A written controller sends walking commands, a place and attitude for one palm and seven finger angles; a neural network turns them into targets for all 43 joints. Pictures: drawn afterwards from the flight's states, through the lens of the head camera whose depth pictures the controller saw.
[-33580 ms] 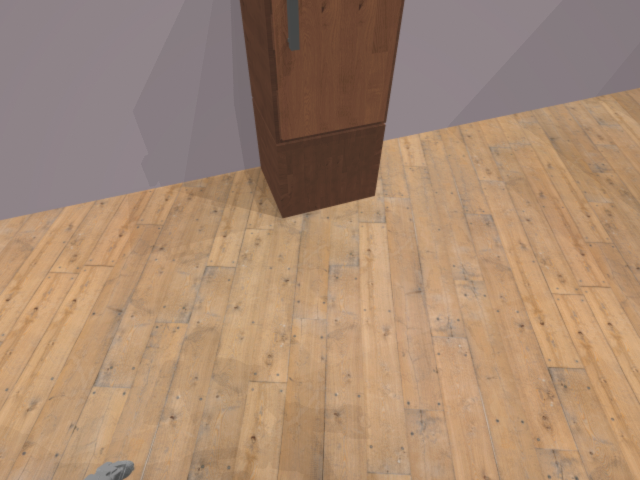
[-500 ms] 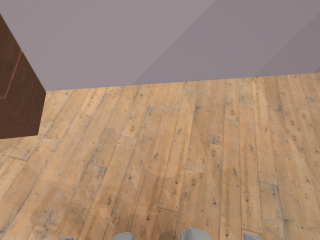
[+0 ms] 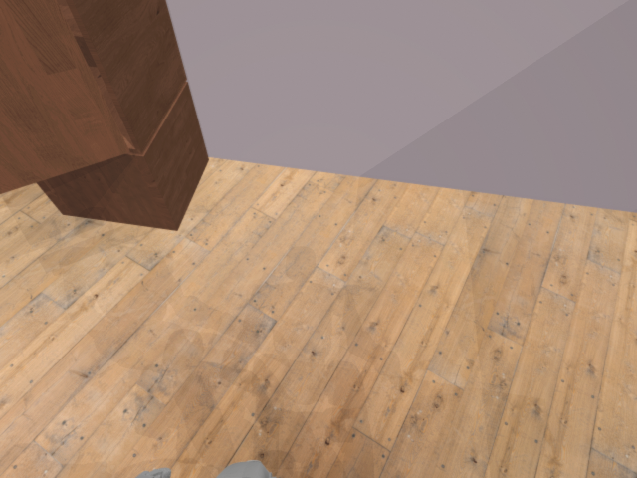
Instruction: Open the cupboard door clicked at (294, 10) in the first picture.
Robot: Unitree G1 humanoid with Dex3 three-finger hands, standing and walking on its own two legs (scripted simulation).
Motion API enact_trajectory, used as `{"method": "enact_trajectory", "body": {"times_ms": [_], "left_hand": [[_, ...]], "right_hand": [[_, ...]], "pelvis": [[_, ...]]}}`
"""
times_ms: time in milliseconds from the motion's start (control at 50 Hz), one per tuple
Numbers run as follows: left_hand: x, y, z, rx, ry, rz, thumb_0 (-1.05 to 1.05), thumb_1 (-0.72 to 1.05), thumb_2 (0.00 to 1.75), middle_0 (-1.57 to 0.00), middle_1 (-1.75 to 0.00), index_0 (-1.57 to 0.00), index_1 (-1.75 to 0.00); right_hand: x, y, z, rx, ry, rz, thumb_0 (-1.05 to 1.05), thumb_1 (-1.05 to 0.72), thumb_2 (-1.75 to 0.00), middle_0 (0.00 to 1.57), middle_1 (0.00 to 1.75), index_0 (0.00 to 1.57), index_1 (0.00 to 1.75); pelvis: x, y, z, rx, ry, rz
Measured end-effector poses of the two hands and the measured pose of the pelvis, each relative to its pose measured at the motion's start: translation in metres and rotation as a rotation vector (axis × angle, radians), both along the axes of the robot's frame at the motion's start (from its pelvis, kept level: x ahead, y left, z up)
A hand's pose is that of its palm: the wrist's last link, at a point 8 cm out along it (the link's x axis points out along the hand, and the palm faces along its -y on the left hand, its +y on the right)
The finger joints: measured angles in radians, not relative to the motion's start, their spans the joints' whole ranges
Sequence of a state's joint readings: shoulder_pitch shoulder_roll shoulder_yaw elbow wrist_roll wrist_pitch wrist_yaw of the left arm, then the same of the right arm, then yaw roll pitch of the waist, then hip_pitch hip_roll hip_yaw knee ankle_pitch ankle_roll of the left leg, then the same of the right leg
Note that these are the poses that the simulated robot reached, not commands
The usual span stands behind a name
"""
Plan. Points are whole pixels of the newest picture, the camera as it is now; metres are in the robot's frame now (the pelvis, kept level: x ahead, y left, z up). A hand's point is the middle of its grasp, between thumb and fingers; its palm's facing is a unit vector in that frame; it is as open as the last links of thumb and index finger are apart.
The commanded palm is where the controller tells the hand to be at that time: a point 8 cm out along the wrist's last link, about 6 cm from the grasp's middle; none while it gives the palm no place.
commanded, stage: turn to face it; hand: left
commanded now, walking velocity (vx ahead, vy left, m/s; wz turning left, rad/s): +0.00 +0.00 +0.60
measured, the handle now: out of the picture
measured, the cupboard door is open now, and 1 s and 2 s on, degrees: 39 39 39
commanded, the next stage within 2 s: take the last steps up to it in 0.84 s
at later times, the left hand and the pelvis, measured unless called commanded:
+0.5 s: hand out of the picture +0.05 +0.20 -0.15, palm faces +0.30 -0.91 -0.29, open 7.4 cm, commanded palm none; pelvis +0.02 -0.02 +0.00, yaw +18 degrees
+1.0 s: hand out of the picture +0.02 +0.22 -0.16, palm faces +0.50 -0.83 -0.25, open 7.4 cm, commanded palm none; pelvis +0.04 -0.01 +0.00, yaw +29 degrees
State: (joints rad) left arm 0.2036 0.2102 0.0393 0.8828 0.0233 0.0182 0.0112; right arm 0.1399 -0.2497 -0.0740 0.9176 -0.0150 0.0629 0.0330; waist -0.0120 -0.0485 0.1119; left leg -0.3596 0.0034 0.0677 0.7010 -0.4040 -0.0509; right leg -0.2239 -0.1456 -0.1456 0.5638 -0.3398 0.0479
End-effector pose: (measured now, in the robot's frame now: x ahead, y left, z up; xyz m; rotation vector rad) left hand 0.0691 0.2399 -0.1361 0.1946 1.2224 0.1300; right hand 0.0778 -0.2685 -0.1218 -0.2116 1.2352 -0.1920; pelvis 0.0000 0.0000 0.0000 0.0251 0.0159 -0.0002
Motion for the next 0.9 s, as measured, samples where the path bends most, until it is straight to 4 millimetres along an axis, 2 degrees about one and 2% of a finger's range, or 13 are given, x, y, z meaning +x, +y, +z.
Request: {"method": "enact_trajectory", "body": {"times_ms": [60, 100, 220, 300, 360, 400, 480, 600, 680, 740, 820, 900], "left_hand": [[-0.017, 0.015, -0.018, -0.014, 0.038, 0.055, 0.01, 0.9, 0.9, -0.2, -0.3, -0.2, -0.3], [-0.023, 0.023, -0.02, -0.002, 0.066, 0.084, 0.01, 0.9, 0.9, -0.2, -0.3, -0.2, -0.3], [-0.019, 0.035, -0.001, 0.03, 0.019, 0.165, 0.01, 0.91, 0.9, -0.2, -0.3, -0.2, -0.3], [-0.01, 0.031, 0.013, 0.06, -0.045, 0.199, 0.01, 0.91, 0.9, -0.2, -0.3, -0.2, -0.3], [-0.009, 0.025, 0.016, 0.096, -0.096, 0.22, 0.01, 0.91, 0.9, -0.2, -0.3, -0.2, -0.3], [-0.016, 0.019, 0.018, 0.111, -0.101, 0.243, 0.01, 0.91, 0.9, -0.2, -0.3, -0.2, -0.3], [-0.036, 0.006, 0.021, 0.09, -0.062, 0.298, 0.01, 0.91, 0.9, -0.2, -0.3, -0.2, -0.3], [-0.068, -0.006, 0.006, 0.015, -0.004, 0.379, 0.01, 0.91, 0.9, -0.2, -0.3, -0.2, -0.3], [-0.095, 0.0, -0.018, -0.03, 0.043, 0.45, 0.01, 0.9, 0.9, -0.2, -0.3, -0.2, -0.3], [-0.109, 0.007, -0.021, -0.033, 0.096, 0.489, 0.01, 0.91, 0.9, -0.2, -0.3, -0.2, -0.3], [-0.112, 0.014, -0.011, -0.022, 0.1, 0.523, 0.01, 0.91, 0.9, -0.2, -0.3, -0.2, -0.3], [-0.101, 0.018, 0.001, 0.001, 0.059, 0.538, 0.01, 0.91, 0.9, -0.19, -0.3, -0.2, -0.3]], "right_hand": [[0.026, 0.01, -0.004, -0.027, -0.05, 0.061, 0.01, -0.91, -0.9, 0.2, 0.3, 0.2, 0.3], [0.036, 0.018, -0.001, -0.033, -0.065, 0.095, 0.01, -0.91, -0.9, 0.2, 0.3, 0.2, 0.3], [0.045, 0.027, 0.004, -0.025, -0.036, 0.169, 0.01, -0.91, -0.9, 0.2, 0.3, 0.2, 0.3], [0.052, 0.022, -0.003, 0.0, -0.009, 0.202, 0.01, -0.9, -0.9, 0.2, 0.3, 0.2, 0.3], [0.062, 0.013, -0.015, 0.025, -0.003, 0.218, 0.01, -0.9, -0.9, 0.2, 0.3, 0.21, 0.3], [0.072, 0.008, -0.021, 0.029, 0.0, 0.235, 0.01, -0.9, -0.9, 0.2, 0.3, 0.2, 0.3], [0.092, 0.01, -0.014, 0.031, 0.005, 0.28, 0.01, -0.91, -0.9, 0.2, 0.3, 0.2, 0.3], [0.125, 0.036, 0.002, 0.013, -0.016, 0.375, 0.01, -0.91, -0.9, 0.2, 0.3, 0.2, 0.3], [0.147, 0.064, -0.001, -0.011, -0.068, 0.453, 0.01, -0.91, -0.9, 0.2, 0.3, 0.2, 0.3], [0.152, 0.081, 0.004, -0.017, -0.079, 0.494, 0.01, -0.91, -0.9, 0.2, 0.3, 0.2, 0.3], [0.149, 0.094, 0.007, -0.011, -0.067, 0.522, 0.01, -0.91, -0.9, 0.2, 0.3, 0.2, 0.3], [0.141, 0.096, 0.004, 0.009, -0.029, 0.535, 0.01, -0.91, -0.9, 0.2, 0.3, 0.2, 0.3]], "pelvis": [[0.003, 0.009, -0.012, -0.01, 0.004, 0.039], [0.003, 0.009, -0.012, -0.013, -0.001, 0.054], [0.007, 0.003, 0.0, -0.039, 0.004, 0.133], [0.011, -0.009, 0.001, -0.043, 0.003, 0.184], [0.017, -0.022, -0.007, -0.02, 0.01, 0.221], [0.017, -0.026, -0.009, -0.024, -0.001, 0.247], [0.022, -0.025, -0.001, -0.02, -0.011, 0.306], [0.028, -0.016, 0.003, -0.002, -0.002, 0.374], [0.028, -0.001, -0.011, -0.022, 0.002, 0.418], [0.029, 0.003, -0.009, -0.023, -0.001, 0.429], [0.032, 0.005, 0.0, -0.039, -0.001, 0.458], [0.036, 0.003, 0.006, -0.045, -0.006, 0.482]]}}
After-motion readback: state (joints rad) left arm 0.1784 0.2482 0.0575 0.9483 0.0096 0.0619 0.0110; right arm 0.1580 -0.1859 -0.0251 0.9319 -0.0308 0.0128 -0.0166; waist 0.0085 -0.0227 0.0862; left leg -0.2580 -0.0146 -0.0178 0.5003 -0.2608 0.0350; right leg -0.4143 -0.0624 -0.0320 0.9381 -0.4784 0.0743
